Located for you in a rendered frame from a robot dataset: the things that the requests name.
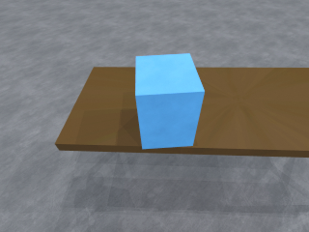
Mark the table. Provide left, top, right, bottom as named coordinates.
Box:
left=55, top=67, right=309, bottom=158

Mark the carton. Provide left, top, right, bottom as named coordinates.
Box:
left=135, top=53, right=205, bottom=150

